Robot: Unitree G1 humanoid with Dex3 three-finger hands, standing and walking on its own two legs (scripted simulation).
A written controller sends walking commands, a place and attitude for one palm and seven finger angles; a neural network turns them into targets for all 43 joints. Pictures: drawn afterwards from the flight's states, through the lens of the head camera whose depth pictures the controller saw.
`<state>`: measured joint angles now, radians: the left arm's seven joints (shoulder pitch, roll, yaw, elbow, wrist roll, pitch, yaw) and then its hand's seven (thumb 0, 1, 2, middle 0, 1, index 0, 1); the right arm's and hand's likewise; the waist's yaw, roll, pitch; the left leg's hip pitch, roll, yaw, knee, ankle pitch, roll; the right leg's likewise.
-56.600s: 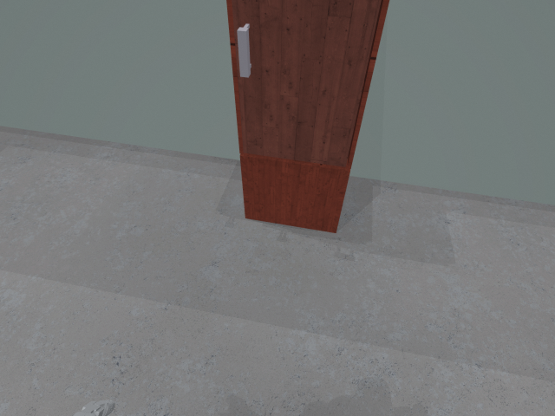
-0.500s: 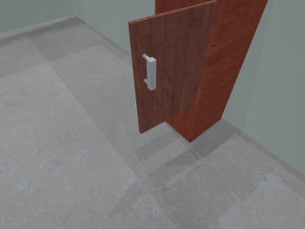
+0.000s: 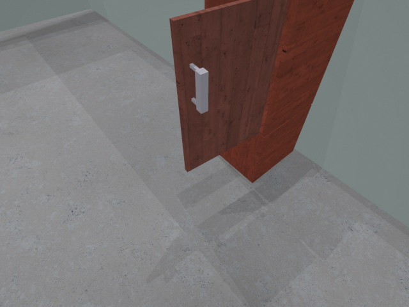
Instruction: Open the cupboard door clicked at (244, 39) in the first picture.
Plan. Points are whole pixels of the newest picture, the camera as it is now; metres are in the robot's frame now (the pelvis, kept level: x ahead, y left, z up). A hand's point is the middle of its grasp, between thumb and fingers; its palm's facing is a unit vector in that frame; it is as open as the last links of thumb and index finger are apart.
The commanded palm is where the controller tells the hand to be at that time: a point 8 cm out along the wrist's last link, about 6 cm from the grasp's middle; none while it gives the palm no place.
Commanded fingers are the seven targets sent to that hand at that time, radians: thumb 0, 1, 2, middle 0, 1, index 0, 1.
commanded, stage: look to check the result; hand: left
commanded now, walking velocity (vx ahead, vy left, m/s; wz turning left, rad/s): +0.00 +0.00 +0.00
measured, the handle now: (197, 88) +0.67 +0.06 +0.06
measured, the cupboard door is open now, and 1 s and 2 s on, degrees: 84 84 84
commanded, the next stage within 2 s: stand and wait in 0.42 s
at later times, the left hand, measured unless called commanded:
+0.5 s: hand out of the picture +0.04 +0.19 -0.17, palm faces +0.01 -0.97 -0.26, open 7.4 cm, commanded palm none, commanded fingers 0.00 0.90 0.90 -0.20 -0.30 -0.20 -0.30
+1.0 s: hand out of the picture +0.09 +0.21 -0.16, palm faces +0.00 -0.95 -0.31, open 7.4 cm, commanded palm none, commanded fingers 0.00 0.90 0.90 -0.20 -0.30 -0.20 -0.30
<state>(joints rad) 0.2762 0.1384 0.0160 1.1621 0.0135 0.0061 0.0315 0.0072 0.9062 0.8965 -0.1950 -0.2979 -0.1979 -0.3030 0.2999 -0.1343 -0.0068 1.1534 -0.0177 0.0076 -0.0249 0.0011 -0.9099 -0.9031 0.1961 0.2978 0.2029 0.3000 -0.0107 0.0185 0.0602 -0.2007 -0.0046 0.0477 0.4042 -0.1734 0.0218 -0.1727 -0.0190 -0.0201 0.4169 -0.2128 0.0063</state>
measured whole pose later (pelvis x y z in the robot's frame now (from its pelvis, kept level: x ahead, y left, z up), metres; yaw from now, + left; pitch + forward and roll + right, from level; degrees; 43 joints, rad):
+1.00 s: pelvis +0.03 -0.02 +0.01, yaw +1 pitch -1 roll +0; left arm 0.13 0.28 0.02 1.14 0.01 -0.02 0.01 0.01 0.90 0.90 -0.20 -0.30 -0.20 -0.30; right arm 0.13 -0.29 -0.01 1.14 -0.02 0.00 -0.01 0.00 -0.91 -0.90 0.20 0.30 0.20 0.30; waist -0.01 0.02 0.06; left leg -0.13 0.02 0.03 0.32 -0.17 -0.01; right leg -0.09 0.01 -0.04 0.31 -0.20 -0.02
